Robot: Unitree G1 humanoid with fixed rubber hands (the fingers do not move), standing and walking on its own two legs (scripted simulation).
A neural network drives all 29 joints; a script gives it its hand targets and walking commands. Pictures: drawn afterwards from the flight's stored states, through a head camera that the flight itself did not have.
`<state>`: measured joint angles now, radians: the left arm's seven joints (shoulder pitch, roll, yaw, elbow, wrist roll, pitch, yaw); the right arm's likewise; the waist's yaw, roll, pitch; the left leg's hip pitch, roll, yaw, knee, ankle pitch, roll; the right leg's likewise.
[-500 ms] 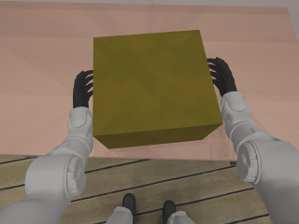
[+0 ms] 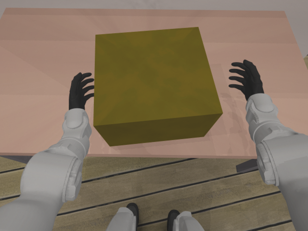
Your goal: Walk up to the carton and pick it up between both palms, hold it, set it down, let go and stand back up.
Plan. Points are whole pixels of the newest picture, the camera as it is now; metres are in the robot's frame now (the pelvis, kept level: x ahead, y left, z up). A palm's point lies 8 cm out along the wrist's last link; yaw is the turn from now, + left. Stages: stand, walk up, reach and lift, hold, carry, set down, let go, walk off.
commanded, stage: set down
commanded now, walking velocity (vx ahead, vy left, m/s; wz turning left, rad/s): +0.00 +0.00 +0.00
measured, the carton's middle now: (152, 88) +0.51 +0.02 -0.04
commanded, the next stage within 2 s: none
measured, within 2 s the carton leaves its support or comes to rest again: neither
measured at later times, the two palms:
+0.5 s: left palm (75, 121) +0.39 +0.22 -0.02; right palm (260, 118) +0.41 -0.25 -0.01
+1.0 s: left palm (68, 147) +0.32 +0.22 -0.01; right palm (269, 152) +0.32 -0.26 -0.02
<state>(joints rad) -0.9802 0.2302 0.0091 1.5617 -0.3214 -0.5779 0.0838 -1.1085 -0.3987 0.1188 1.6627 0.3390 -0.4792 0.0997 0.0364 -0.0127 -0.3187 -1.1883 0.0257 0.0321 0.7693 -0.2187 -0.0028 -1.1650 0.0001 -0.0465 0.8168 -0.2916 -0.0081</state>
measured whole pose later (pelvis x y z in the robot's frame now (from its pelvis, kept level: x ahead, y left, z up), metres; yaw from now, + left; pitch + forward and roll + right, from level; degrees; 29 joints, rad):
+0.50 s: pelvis -0.02 -0.01 +0.00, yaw +0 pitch +35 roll +1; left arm -0.85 0.24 0.01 1.48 -0.30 -0.55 0.05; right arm -0.86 -0.41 0.21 1.49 0.42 -0.54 0.10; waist 0.04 -0.01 -0.34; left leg -1.19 0.03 0.03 0.77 -0.19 -0.01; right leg -1.17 0.00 -0.05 0.84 -0.28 -0.01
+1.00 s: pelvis -0.03 -0.01 +0.00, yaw +0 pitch +27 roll +1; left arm -0.51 0.24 -0.06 1.07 -0.30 -0.48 0.09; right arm -0.49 -0.43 0.18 1.18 0.44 -0.53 0.14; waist 0.04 -0.01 -0.27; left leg -1.05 0.03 0.03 0.77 -0.19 -0.01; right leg -1.04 0.00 -0.05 0.84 -0.27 -0.01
